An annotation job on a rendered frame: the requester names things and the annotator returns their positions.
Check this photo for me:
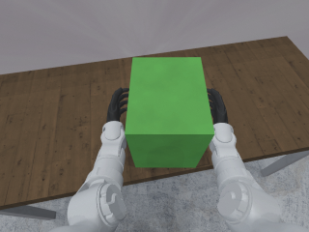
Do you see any robot right upper arm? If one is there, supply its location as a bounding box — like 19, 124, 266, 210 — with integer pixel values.
217, 181, 309, 232

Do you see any carton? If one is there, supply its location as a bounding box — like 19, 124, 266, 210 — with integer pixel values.
125, 57, 215, 168

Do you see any left robot forearm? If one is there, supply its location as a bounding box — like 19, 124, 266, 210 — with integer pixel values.
67, 121, 126, 220

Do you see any right robot forearm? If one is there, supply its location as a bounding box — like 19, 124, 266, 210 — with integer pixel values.
209, 123, 266, 194

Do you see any robot left hand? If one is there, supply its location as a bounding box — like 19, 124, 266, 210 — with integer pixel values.
106, 87, 129, 123

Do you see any table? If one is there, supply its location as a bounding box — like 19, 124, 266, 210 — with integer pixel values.
0, 36, 309, 220

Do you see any robot right hand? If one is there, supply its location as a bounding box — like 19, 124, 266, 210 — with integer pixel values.
207, 88, 229, 124

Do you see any robot left upper arm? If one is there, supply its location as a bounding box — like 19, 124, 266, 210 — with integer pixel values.
48, 183, 126, 232

